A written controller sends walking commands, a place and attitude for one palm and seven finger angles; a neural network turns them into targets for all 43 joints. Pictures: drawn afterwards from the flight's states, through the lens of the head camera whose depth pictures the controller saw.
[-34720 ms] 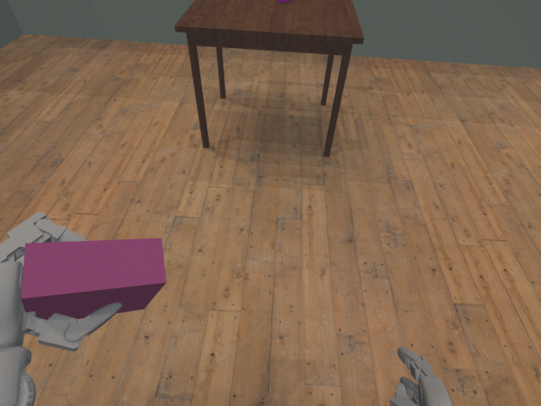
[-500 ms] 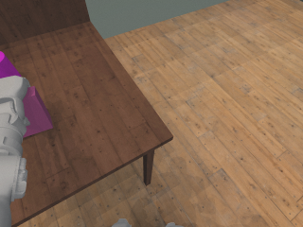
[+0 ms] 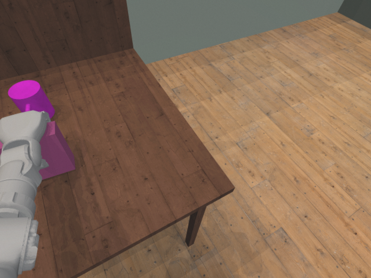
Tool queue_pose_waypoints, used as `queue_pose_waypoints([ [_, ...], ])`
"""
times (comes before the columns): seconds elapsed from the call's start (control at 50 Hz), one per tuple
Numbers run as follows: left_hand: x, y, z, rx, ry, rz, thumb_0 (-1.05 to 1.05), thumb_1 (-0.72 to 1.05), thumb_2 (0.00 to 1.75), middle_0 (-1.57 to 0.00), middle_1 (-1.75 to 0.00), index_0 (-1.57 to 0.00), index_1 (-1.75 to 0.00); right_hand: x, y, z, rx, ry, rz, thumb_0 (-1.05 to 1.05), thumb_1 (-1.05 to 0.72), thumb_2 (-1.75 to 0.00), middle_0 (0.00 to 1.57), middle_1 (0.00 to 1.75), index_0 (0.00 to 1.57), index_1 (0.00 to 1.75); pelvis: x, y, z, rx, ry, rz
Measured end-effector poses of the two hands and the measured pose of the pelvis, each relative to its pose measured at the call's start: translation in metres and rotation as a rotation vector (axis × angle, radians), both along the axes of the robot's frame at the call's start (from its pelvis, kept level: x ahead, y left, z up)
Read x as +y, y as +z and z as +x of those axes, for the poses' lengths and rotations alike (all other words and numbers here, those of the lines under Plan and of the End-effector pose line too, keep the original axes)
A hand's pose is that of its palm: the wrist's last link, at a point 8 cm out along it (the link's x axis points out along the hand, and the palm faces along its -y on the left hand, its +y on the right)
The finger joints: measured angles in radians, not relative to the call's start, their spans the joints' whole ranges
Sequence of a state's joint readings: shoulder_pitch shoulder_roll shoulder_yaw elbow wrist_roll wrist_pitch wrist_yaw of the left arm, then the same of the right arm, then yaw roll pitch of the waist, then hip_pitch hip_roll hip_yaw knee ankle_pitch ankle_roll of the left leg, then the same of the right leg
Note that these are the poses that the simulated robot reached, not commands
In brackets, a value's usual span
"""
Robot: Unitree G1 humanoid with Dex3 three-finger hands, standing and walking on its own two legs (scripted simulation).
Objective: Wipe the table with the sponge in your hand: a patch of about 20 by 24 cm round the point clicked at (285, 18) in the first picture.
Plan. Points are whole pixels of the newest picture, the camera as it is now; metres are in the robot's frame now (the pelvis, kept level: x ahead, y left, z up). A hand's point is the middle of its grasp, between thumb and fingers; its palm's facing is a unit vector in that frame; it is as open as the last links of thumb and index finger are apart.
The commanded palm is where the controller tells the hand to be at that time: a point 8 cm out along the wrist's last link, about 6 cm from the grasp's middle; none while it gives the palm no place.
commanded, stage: slide back across to the first lane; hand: left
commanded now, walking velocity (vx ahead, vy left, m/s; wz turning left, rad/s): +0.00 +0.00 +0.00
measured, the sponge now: (41, 159) +0.38 +0.36 -0.01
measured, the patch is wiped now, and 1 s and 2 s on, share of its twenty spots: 1.00 1.00 1.00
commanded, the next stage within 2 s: wipe back along the first lane in 0.20 s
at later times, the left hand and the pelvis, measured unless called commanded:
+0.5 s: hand (17, 159) +0.36 +0.38 +0.03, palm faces -0.10 -0.02 -0.99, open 9.7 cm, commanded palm +0.33 +0.36 +0.08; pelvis +0.01 +0.00 +0.01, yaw +2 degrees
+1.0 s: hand (18, 173) +0.32 +0.36 +0.03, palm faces -0.07 -0.03 -1.00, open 9.7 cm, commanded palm +0.28 +0.34 +0.07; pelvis +0.01 +0.00 +0.01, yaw +1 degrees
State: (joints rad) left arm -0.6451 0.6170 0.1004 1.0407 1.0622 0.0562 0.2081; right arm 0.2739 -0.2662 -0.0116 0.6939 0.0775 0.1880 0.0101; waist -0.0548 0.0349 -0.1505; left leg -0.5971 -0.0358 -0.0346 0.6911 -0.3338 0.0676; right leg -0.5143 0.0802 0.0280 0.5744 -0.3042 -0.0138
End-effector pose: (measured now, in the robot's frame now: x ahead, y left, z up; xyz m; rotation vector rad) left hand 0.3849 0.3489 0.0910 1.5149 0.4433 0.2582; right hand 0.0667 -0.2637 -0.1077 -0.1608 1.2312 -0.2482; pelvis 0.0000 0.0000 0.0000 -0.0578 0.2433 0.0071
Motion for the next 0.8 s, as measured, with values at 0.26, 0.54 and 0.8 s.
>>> queue_pose_waypoints([
  [0.26, 0.022, 0.001, -0.019, -0.011, 0.033, 0.012, 0.0, -0.53, 1.13, -0.77, -1.42, -0.78, -1.44, 0.019, 0.007, 0.053, -0.07, 0.072, 0.026, 0.01, -0.9, -0.9, 0.2, 0.3, 0.2, 0.3, 0.008, 0.003, 0.011, -0.02, 0.012, -0.001],
  [0.54, 0.018, -0.001, -0.044, -0.009, 0.027, 0.033, -0.01, -0.49, 1.1, -0.74, -1.42, -0.75, -1.45, 0.012, 0.007, 0.055, -0.055, 0.085, 0.019, 0.01, -0.9, -0.9, 0.2, 0.3, 0.2, 0.3, 0.004, 0.006, 0.011, -0.041, 0.029, 0.001],
  [0.8, 0.011, -0.002, -0.055, 0.002, 0.039, 0.035, -0.01, -0.46, 1.08, -0.72, -1.43, -0.73, -1.46, 0.007, 0.008, 0.056, -0.078, 0.081, 0.029, 0.01, -0.9, -0.9, 0.2, 0.3, 0.2, 0.3, -0.003, 0.007, 0.01, -0.052, 0.021, 0.007],
])
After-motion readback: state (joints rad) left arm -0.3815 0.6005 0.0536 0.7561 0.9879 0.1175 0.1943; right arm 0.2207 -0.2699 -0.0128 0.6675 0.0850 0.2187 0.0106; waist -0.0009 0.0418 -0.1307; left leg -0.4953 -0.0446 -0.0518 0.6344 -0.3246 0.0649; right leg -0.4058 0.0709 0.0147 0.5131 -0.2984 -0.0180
